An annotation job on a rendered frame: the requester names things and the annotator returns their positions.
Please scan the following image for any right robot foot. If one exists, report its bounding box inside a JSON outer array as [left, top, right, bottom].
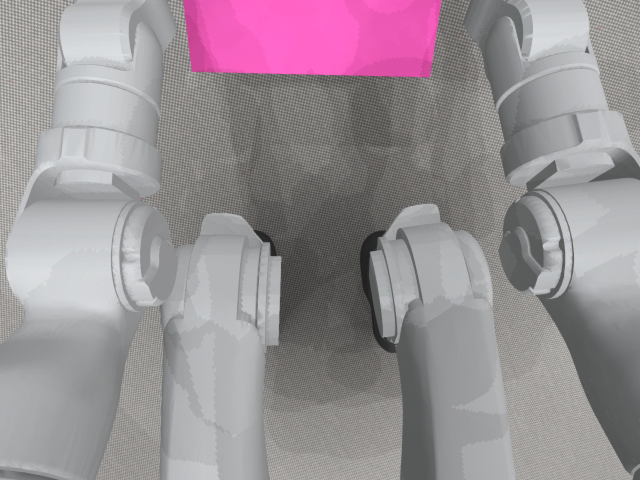
[[360, 230, 398, 353]]

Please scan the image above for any carton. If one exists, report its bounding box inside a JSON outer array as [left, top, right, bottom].
[[183, 0, 441, 77]]

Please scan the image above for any right robot upper arm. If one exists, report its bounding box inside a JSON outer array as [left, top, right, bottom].
[[498, 178, 640, 480]]

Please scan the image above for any robot right shin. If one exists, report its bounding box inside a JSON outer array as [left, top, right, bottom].
[[382, 204, 493, 344]]

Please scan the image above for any left robot upper arm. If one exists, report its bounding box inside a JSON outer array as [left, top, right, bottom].
[[0, 199, 178, 480]]

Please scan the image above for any robot left forearm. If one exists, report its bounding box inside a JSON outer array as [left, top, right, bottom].
[[5, 0, 176, 298]]

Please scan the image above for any robot right forearm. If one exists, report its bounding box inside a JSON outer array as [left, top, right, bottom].
[[464, 0, 640, 192]]

